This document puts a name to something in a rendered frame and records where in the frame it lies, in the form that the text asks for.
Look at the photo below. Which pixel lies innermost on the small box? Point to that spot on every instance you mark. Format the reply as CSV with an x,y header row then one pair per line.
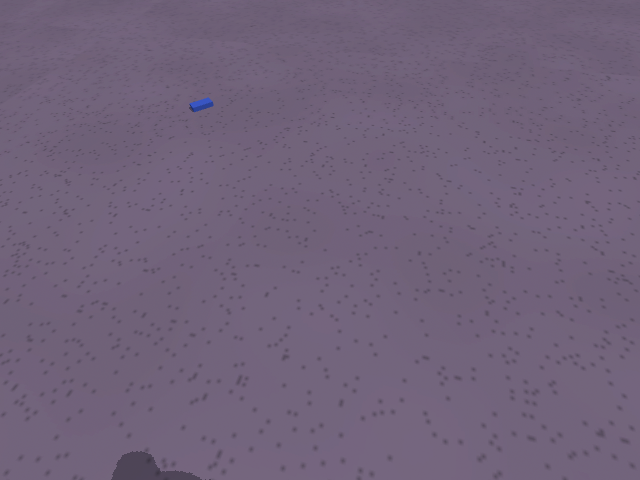
x,y
201,104

